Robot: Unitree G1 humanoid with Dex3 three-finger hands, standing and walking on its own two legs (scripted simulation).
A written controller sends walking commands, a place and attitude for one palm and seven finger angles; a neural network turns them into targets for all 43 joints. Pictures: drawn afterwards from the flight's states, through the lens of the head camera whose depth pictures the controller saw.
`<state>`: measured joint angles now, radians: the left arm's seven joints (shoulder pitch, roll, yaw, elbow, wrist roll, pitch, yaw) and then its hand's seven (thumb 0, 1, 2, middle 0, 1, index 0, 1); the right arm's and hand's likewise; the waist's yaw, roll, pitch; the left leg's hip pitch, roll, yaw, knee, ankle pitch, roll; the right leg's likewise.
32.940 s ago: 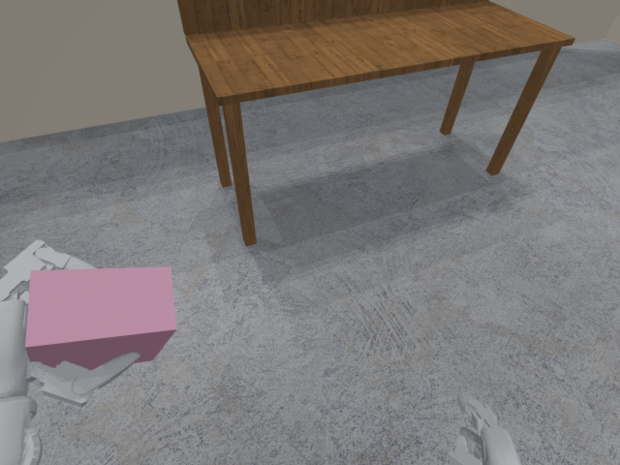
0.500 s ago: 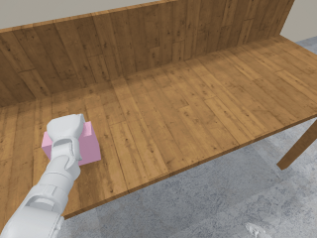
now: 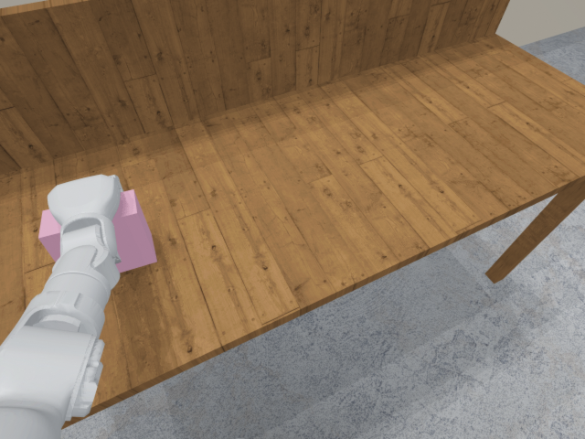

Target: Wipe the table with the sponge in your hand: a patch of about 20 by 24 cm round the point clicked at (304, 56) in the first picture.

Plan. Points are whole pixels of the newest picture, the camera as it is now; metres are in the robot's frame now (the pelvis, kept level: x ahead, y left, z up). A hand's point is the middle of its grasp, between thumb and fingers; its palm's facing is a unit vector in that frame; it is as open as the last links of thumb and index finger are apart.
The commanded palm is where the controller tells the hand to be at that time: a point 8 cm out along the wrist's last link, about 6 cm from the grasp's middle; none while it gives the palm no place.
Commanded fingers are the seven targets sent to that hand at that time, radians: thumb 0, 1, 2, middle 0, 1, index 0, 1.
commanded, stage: wipe forward along the middle lane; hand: left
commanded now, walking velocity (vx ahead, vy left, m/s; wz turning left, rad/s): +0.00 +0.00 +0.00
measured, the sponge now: (107, 245) +0.41 +0.30 -0.01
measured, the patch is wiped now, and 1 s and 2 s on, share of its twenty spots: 0.90 0.95 0.95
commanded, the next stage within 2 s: slide back across to the first lane in 0.40 s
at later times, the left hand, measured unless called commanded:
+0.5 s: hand (93, 199) +0.47 +0.32 +0.04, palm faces -0.13 -0.01 -0.99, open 10.4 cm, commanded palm +0.46 +0.32 +0.07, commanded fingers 0.00 0.10 1.30 -1.20 -1.60 -1.20 -1.60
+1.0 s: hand (62, 194) +0.48 +0.37 +0.04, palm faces -0.14 -0.05 -0.99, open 10.4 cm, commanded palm +0.45 +0.37 +0.10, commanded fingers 0.00 0.10 1.30 -1.20 -1.60 -1.20 -1.60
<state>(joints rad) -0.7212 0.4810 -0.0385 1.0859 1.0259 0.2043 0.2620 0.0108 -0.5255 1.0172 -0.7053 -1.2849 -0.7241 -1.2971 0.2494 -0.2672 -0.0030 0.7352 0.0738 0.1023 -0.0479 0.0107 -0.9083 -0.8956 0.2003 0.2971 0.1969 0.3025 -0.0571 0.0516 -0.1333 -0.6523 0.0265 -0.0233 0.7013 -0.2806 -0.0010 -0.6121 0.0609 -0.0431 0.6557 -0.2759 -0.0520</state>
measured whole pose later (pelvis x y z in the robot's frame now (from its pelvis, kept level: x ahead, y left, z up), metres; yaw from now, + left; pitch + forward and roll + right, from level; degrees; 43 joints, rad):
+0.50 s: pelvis +0.00 +0.02 -0.01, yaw -1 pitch +18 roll -3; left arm -0.92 0.57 0.01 1.24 1.07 0.20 0.25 0.02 -0.53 1.02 -0.71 -1.28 -0.73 -1.30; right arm 0.28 -0.26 0.01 0.73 0.06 0.08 -0.03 0.01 -0.91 -0.90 0.20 0.30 0.20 0.30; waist -0.11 0.04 -0.14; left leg -0.77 0.02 -0.02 0.76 -0.31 0.02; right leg -0.71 0.06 -0.04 0.68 -0.28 -0.03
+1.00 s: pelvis +0.04 +0.04 +0.00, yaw -2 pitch +16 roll -3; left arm -0.75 0.63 0.09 1.10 1.07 0.14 0.19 0.02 -0.53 1.02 -0.71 -1.28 -0.72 -1.30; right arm 0.30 -0.26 -0.01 0.73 0.06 0.12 -0.01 0.01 -0.91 -0.90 0.20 0.30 0.20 0.30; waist -0.09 0.03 -0.14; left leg -0.63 0.01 0.01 0.69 -0.34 0.05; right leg -0.57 0.05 -0.01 0.58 -0.29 0.00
